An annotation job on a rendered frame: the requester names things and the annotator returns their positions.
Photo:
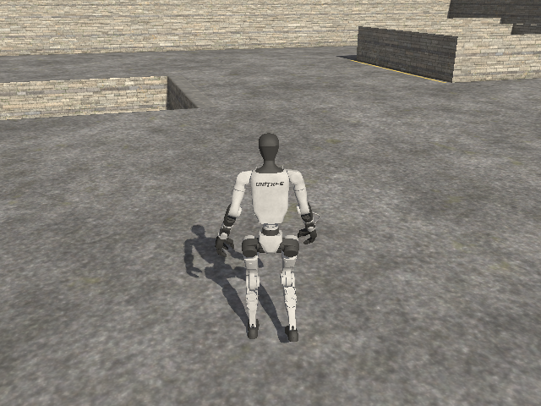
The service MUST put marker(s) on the right robot forearm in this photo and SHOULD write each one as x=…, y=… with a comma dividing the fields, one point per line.
x=308, y=220

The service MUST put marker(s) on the robot right hand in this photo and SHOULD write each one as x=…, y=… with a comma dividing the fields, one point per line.
x=304, y=232

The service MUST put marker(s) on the robot right shin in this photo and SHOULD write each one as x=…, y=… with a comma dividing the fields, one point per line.
x=290, y=300

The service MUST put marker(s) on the left robot upper arm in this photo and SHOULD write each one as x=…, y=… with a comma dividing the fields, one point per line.
x=242, y=179

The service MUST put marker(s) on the robot left hand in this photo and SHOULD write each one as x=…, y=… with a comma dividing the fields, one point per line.
x=220, y=244

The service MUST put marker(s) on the left robot forearm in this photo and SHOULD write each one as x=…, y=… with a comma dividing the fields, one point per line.
x=226, y=226

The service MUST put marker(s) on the robot left foot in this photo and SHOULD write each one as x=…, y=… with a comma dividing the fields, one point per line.
x=253, y=332

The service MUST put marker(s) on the right robot upper arm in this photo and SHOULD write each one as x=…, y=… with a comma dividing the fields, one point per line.
x=295, y=177

